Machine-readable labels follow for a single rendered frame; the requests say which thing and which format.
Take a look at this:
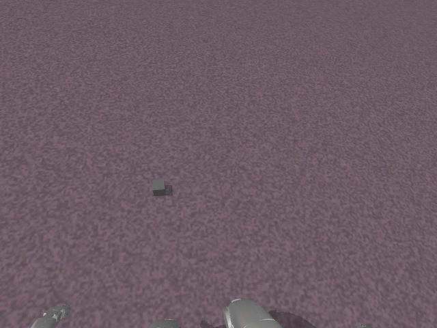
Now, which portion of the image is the cube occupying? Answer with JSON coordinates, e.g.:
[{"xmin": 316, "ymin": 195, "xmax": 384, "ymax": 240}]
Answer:
[{"xmin": 152, "ymin": 179, "xmax": 166, "ymax": 196}]

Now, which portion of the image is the left robot hand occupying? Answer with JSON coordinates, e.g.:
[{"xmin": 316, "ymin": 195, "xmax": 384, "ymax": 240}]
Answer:
[{"xmin": 31, "ymin": 305, "xmax": 71, "ymax": 328}]

